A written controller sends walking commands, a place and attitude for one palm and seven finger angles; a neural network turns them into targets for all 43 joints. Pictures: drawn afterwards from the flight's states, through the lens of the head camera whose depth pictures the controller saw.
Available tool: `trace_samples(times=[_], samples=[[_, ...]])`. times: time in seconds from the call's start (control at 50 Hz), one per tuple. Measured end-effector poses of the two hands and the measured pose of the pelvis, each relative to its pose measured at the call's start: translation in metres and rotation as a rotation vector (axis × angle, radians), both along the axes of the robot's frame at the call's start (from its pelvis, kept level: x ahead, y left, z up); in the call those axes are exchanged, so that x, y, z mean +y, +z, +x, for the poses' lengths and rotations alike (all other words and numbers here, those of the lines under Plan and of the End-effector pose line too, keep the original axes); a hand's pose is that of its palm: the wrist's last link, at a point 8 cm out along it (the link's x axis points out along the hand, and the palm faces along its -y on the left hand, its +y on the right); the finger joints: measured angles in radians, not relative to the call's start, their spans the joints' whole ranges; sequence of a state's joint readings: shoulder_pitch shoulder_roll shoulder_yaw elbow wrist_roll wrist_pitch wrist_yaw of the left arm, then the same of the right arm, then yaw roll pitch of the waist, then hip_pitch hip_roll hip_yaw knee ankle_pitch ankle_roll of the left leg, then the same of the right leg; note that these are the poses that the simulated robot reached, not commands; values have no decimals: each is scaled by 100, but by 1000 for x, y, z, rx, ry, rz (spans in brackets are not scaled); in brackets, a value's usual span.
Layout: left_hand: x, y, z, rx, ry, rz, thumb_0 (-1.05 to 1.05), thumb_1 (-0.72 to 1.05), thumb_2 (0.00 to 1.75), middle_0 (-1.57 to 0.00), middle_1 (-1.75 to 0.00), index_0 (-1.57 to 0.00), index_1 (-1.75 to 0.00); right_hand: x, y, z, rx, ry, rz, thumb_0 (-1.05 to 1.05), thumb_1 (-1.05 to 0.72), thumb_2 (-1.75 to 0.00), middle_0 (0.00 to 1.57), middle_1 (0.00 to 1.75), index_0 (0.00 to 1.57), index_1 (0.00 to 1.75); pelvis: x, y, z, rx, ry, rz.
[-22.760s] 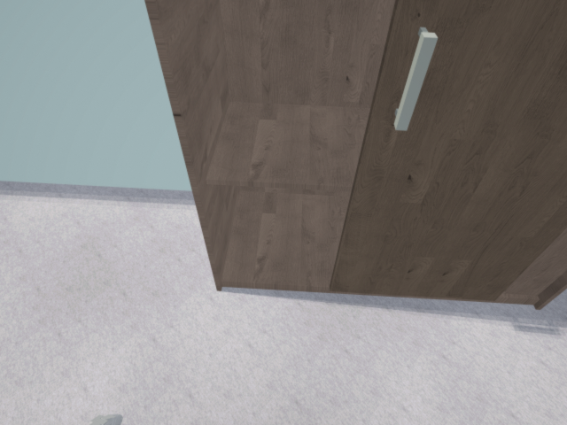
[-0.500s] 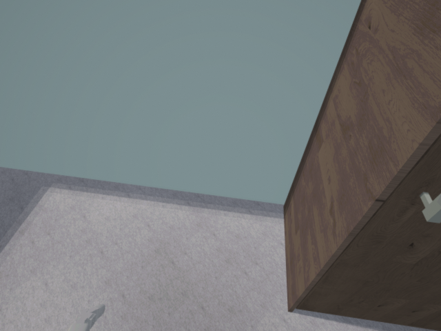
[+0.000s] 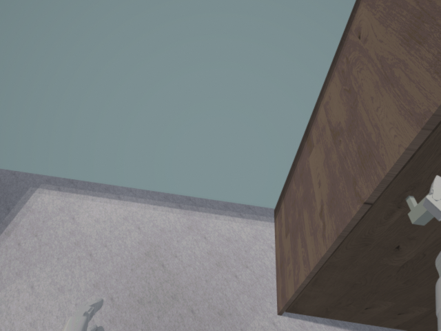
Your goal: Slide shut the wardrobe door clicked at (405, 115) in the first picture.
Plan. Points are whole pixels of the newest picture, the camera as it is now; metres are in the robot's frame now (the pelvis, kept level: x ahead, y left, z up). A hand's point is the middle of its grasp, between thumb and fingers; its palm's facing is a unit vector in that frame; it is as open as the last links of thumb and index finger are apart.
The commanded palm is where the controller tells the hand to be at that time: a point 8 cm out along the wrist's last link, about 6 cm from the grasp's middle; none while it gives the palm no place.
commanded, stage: stop walking and hold the door there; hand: right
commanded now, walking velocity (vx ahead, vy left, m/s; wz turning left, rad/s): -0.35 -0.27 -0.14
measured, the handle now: out of the picture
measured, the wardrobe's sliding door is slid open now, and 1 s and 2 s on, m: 0.00 0.00 0.00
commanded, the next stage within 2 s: loosen the grip on the handle in 1.10 s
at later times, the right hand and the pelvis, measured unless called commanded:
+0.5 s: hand (436, 201) +0.31 -0.34 +0.15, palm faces +0.44 +0.88 -0.16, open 6.8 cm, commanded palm +0.27 -0.36 +0.12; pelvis -0.07 -0.09 -0.01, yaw -3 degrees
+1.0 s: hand (436, 201) +0.31 -0.34 +0.15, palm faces +0.35 +0.92 -0.16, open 6.0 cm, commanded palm +0.28 -0.37 +0.12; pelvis -0.07 -0.11 +0.00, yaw -2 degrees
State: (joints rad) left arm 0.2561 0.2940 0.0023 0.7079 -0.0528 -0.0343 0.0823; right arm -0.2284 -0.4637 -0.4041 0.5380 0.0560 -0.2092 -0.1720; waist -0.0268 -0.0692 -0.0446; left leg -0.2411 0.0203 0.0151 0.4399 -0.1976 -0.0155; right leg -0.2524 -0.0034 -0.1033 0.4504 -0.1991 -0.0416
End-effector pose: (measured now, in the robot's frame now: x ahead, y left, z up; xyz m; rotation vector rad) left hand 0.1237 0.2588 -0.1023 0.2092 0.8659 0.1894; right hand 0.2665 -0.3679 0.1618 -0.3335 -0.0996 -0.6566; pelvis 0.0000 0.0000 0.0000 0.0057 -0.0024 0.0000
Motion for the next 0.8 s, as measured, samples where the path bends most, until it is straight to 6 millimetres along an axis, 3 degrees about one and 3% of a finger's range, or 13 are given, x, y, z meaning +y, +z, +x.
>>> trace_samples(times=[0.14,0.24,0.36,0.46,0.54,0.64,0.8], samples=[[-4,-5,8,24,-22,20,1,90,90,-20,-30,-20,-30,-4,-2,0,-3,41,-20,-13,-61,-83,41,137,13,131,-14,-6,-14,8,-22,8],[-26,-6,3,33,-45,49,1,90,90,-20,-30,-20,-30,-11,-5,2,-17,123,-27,-16,-61,-82,43,139,18,132,-38,-11,-31,11,-72,-19],[-79,-14,-14,23,-43,21,1,90,90,-20,-30,-20,-30,-16,-8,3,-57,214,18,-15,-63,-80,45,140,19,132,-75,-17,-60,-11,-57,-42],[-136,-21,-43,54,-96,-101,1,90,90,-20,-30,-20,-30,-12,-8,2,-60,226,86,-11,-69,-79,43,140,13,131,-84,-11,-72,6,-50,-26],[-160,-31,-66,110,-143,-151,1,90,90,-21,-30,-21,-30,-11,-7,2,-46,233,97,-10,-71,-79,41,139,12,132,-90,-10,-78,8,-44,-14],[-158,-31,-88,150,-110,-124,1,90,90,-21,-30,-21,-30,-13,-6,5,1,287,97,-9,-72,-81,41,139,19,134,-101,-6,-79,0,-43,3],[-122,-13,-97,127,-18,7,1,90,90,-21,-30,-21,-30,-16,-7,6,-5,324,124,-9,-70,-83,44,140,26,138,-111,-4,-74,-11,-30,-5]])
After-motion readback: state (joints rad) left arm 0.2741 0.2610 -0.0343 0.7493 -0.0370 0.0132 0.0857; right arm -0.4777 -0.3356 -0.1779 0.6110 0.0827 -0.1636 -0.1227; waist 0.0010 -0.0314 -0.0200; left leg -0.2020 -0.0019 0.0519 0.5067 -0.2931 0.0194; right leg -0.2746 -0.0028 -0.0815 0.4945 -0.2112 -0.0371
